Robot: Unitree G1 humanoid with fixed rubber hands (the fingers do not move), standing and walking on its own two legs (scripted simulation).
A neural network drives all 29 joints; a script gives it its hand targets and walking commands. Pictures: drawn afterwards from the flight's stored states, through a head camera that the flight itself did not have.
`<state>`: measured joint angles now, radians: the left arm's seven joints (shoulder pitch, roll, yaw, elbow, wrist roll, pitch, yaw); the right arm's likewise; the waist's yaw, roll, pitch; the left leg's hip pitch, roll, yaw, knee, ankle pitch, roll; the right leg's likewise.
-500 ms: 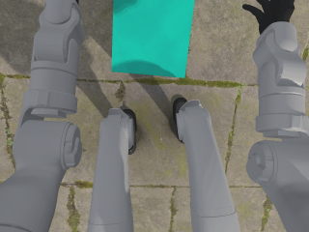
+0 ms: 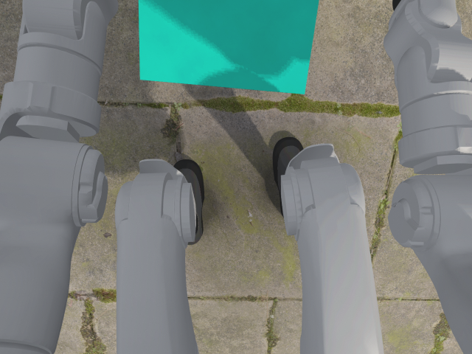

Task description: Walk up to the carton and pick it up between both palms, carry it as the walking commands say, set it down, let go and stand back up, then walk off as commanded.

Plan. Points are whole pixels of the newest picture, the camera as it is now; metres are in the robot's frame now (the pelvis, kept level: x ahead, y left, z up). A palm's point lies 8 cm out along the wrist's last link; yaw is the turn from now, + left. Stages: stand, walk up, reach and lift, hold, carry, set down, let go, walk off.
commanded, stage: reach and lift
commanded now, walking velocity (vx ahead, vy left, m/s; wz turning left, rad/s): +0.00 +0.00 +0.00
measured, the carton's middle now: (229, 20) +0.52 -0.02 -0.30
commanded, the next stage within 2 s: none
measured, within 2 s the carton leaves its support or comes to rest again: leaves its support in 1.88 s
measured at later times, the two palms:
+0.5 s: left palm out of the picture +0.58 +0.13 -0.26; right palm (386, 5) +0.51 -0.24 -0.25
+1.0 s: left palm out of the picture +0.57 +0.12 -0.26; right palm (375, 5) +0.51 -0.22 -0.25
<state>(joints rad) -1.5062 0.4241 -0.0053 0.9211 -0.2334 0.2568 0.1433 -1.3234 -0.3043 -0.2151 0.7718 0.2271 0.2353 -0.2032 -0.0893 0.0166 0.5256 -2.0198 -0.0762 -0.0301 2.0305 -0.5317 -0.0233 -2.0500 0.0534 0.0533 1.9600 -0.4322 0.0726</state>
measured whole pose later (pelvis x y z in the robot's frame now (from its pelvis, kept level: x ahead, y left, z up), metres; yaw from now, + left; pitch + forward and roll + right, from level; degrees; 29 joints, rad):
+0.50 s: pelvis +0.03 +0.00 -0.06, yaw +0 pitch +31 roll -3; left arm -1.42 0.42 -0.06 0.99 -0.22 0.11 0.11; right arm -1.24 -0.34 -0.15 0.93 0.29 0.06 -0.13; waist -0.09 -0.02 0.52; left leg -2.17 -0.10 -0.06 2.30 -0.66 -0.03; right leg -2.19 0.04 0.01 2.21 -0.55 0.07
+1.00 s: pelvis +0.03 +0.00 -0.06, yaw +0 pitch +30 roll -3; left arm -1.46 0.39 -0.12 1.08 -0.27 0.08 0.14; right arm -1.30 -0.34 -0.07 1.01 0.34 0.04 -0.12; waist -0.10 -0.01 0.52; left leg -2.17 -0.09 -0.04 2.28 -0.62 -0.02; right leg -2.19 0.03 0.03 2.20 -0.53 0.08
